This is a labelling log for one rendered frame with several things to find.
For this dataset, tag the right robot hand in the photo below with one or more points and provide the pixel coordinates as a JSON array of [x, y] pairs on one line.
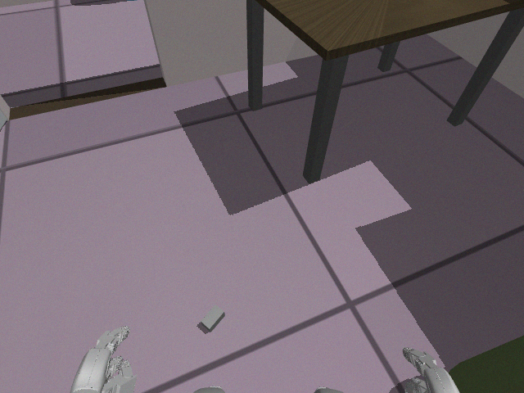
[[437, 380]]

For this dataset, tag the small box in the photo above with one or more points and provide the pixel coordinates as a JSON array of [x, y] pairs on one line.
[[211, 320]]

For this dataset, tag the table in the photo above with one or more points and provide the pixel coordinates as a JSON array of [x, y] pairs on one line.
[[337, 28]]

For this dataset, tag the left robot hand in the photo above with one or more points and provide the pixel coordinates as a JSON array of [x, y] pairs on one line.
[[97, 367]]

